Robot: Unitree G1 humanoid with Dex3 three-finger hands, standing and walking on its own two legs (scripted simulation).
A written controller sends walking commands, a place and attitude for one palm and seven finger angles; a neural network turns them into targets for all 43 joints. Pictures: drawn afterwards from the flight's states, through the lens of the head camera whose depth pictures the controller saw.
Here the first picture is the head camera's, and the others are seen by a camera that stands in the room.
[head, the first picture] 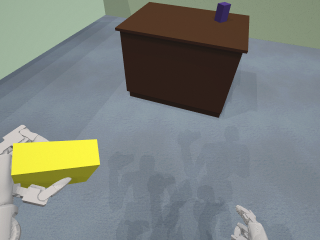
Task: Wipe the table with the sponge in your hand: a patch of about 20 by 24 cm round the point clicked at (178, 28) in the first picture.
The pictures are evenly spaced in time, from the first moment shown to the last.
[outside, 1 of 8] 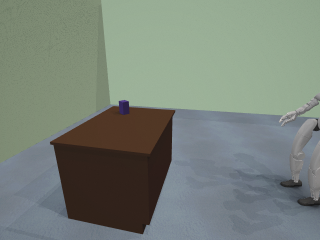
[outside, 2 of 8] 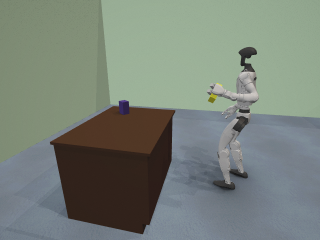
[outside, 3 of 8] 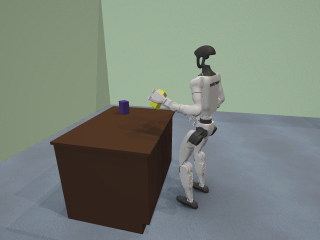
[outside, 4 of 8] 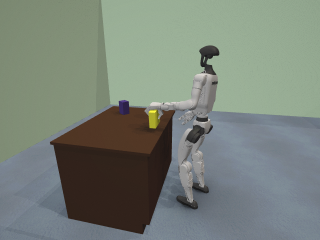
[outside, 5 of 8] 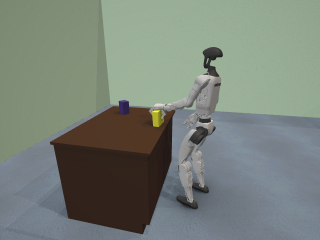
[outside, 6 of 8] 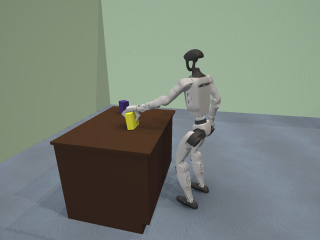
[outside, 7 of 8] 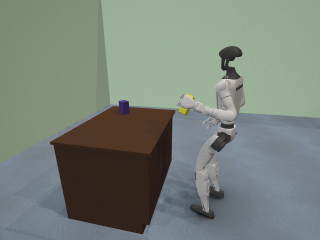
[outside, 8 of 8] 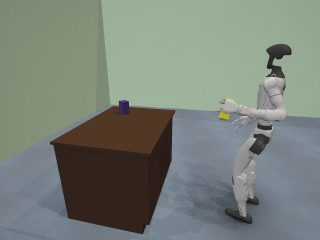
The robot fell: no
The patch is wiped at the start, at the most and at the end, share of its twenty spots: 0.00 1.00 1.00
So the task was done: yes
